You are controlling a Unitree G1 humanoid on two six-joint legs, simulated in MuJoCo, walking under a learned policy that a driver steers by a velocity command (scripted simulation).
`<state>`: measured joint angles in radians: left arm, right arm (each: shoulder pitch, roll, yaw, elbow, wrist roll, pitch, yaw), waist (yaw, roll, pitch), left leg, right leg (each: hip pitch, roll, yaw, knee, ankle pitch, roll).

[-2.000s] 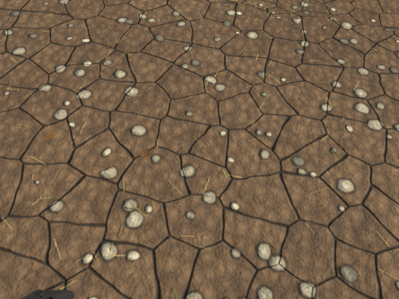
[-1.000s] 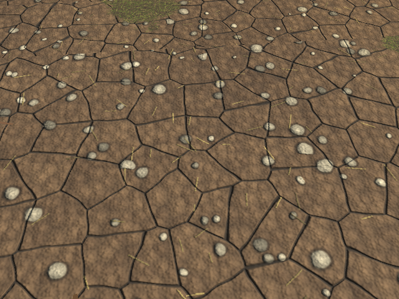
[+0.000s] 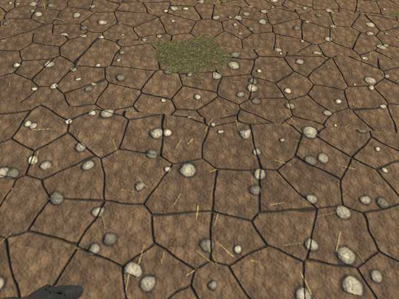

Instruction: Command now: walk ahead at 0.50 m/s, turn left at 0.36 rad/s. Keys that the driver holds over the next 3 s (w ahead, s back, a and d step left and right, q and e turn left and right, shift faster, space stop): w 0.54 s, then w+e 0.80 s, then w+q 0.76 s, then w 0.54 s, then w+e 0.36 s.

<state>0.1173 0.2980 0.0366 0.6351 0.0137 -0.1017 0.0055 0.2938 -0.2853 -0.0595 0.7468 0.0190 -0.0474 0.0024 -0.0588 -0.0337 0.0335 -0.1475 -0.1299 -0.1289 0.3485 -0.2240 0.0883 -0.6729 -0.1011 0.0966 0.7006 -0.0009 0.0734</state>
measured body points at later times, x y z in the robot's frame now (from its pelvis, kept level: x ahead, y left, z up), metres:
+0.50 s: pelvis +0.28 -0.05 +0.00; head +0.31 -0.05 +0.45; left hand +0.27 +0.23 -0.12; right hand +0.50 -0.27 -0.09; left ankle +0.43 +0.13 -0.69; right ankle +0.23 -0.15 -0.74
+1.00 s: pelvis +0.55 +0.01 +0.00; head +0.57 +0.02 +0.45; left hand +0.73 +0.24 -0.11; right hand +0.54 -0.24 -0.13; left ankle +0.50 +0.12 -0.74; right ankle +0.69 -0.17 -0.66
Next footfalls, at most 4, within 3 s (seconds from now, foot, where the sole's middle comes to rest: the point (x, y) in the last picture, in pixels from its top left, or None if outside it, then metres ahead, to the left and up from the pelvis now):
0.14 right None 0.27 -0.15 -0.78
0.66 left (158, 277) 0.54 0.12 -0.78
1.22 right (238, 195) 0.84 -0.19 -0.78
1.70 left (202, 135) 1.15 -0.07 -0.78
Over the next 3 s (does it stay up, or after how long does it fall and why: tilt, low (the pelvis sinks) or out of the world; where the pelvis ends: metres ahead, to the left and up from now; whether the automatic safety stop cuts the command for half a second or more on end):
stays up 1.71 -0.16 -0.16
